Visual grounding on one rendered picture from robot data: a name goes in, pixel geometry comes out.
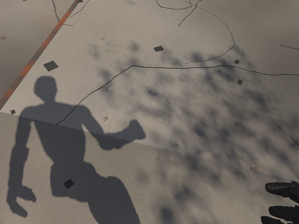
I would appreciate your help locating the robot right hand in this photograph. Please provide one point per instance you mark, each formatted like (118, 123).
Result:
(288, 213)

